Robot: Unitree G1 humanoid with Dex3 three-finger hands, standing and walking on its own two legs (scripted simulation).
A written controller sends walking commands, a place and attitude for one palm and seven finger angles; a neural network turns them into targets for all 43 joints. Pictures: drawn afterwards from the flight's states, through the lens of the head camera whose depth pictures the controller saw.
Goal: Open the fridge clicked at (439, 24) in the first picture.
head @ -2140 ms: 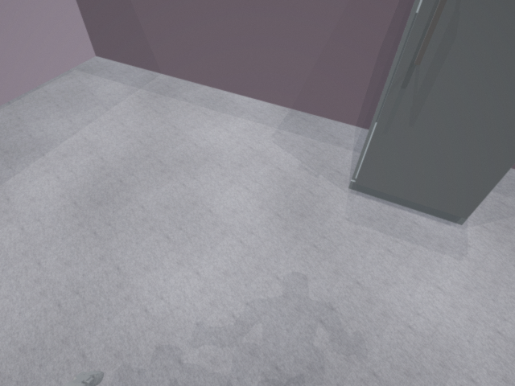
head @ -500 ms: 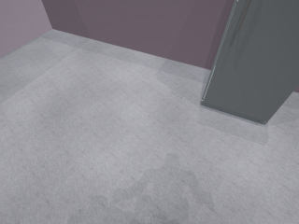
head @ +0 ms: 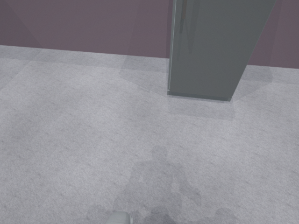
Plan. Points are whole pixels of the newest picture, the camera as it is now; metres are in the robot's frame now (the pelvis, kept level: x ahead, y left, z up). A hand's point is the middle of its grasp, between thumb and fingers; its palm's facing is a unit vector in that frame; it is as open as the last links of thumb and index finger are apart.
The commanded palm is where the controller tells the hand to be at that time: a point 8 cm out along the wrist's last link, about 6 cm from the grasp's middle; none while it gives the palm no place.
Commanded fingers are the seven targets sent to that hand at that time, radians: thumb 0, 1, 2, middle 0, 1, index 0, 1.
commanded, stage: walk to a spot facing it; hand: left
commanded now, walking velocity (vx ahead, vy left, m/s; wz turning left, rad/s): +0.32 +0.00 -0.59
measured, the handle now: out of the picture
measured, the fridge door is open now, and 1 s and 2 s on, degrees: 0 0 0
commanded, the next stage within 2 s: none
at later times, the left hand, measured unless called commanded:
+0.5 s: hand (75, 200) +0.21 +0.29 -0.19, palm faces -0.19 -0.96 -0.18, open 7.4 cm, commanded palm none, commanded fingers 0.00 0.90 0.90 -0.20 -0.30 -0.20 -0.30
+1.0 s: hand (147, 122) +0.56 +0.07 -0.19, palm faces -0.61 -0.78 -0.11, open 7.4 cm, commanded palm none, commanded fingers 0.00 0.90 0.90 -0.20 -0.30 -0.20 -0.30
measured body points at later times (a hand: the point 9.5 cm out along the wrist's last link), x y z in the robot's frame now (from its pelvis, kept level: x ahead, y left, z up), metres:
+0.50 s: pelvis +0.17 +0.09 -0.01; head +0.19 +0.12 +0.44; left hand +0.22 +0.34 -0.18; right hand +0.22 -0.17 -0.12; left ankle +0.21 +0.16 -0.74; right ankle +0.05 -0.02 -0.65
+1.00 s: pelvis +0.35 +0.02 -0.03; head +0.40 +0.00 +0.42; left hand +0.59 +0.12 -0.18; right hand +0.12 -0.07 -0.16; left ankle +0.23 +0.17 -0.71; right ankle +0.38 -0.06 -0.75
